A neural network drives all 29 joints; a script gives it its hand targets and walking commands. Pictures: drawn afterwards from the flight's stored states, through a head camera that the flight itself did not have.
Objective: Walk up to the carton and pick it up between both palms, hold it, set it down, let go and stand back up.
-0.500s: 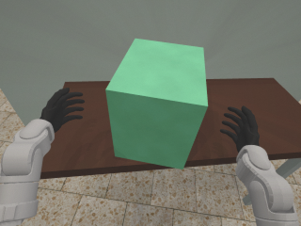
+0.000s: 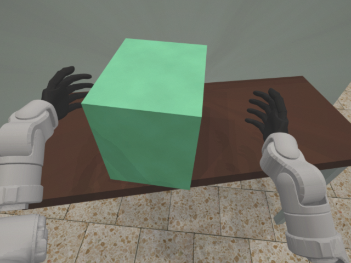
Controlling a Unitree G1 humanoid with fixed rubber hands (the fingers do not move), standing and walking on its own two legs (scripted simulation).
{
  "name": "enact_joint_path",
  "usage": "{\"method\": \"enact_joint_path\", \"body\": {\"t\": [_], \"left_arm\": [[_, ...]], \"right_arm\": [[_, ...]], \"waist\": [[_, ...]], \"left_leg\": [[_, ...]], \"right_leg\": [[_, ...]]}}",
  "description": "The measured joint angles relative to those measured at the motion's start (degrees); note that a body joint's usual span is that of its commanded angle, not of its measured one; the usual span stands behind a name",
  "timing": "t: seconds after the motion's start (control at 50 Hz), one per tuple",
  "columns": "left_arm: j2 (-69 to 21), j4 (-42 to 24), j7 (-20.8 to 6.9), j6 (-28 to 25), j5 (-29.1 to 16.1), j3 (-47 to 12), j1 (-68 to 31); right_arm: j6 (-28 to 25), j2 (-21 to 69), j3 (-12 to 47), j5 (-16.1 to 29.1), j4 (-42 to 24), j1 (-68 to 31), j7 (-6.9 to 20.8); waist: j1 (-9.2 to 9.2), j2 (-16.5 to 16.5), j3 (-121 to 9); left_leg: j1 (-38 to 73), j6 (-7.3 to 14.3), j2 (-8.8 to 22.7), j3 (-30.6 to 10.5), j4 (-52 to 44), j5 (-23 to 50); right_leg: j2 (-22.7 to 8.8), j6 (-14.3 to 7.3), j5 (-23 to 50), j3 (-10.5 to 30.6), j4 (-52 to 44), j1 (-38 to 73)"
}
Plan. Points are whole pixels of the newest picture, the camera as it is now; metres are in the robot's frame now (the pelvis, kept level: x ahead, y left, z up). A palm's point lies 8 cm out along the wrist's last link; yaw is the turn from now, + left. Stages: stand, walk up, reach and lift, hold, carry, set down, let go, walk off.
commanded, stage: reach and lift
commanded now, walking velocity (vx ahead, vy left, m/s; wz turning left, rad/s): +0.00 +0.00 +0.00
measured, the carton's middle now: (157, 113) +0.47 +0.02 +0.07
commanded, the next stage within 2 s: none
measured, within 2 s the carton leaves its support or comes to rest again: neither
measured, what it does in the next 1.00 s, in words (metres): stands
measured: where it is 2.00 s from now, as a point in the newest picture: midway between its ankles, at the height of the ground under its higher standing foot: outside the picture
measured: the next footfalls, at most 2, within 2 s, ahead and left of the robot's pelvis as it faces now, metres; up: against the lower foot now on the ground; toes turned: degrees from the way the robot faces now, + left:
none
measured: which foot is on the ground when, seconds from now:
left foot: down 0.00-1.00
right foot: down 0.00-1.00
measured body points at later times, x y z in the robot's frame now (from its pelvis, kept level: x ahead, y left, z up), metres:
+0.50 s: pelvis -0.01 +0.00 +0.00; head -0.02 +0.04 +0.45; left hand +0.45 +0.22 +0.24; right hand +0.35 -0.18 +0.22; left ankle -0.02 +0.10 -0.74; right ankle +0.02 -0.15 -0.74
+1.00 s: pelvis -0.01 +0.02 +0.00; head -0.01 +0.06 +0.45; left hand +0.49 +0.20 +0.28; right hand +0.39 -0.18 +0.24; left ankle -0.02 +0.10 -0.74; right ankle +0.02 -0.15 -0.74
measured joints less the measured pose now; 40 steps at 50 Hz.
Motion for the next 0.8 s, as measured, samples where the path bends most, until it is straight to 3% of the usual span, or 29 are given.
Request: {"method": "enact_joint_path", "body": {"t": [0.36,0.56,0.8], "left_arm": [[5.05,21.20,-0.28,-2.80,-2.96,-5.94,-18.89],[5.96,31.37,1.59,-5.39,-4.32,-10.60,-27.54],[4.55,44.32,3.59,-9.43,-6.32,-15.59,-38.04]], "right_arm": [[1.08,2.78,0.59,0.20,15.80,-17.02,-1.79],[-0.97,2.77,-0.94,0.37,27.88,-26.26,0.01],[-5.51,1.79,-3.44,-0.16,42.62,-36.16,2.89]], "waist": [[-3.52,-1.38,-3.85],[-5.88,-1.62,-5.65],[-7.35,-0.69,-7.97]], "left_leg": [[-6.42,-0.53,0.44,-1.52,1.42,1.27],[-9.82,0.40,-0.26,-1.51,3.06,0.99],[-12.69,1.45,-0.98,-0.90,4.42,0.19]], "right_leg": [[0.41,-0.58,1.65,-1.49,-0.29,-5.03],[-0.29,0.25,2.30,-1.50,-0.59,-7.41],[-1.00,0.69,2.02,-0.99,0.08,-10.11]]}}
